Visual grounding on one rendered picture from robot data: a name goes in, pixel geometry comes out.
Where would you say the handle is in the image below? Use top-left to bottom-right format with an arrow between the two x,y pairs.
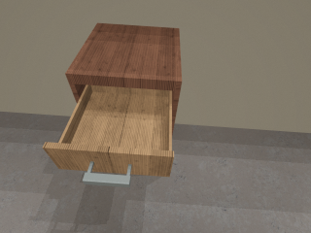
83,161 -> 132,187

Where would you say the drawer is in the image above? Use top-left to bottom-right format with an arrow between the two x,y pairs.
43,84 -> 174,177

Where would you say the cabinet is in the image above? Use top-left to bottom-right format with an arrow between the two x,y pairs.
65,22 -> 182,136

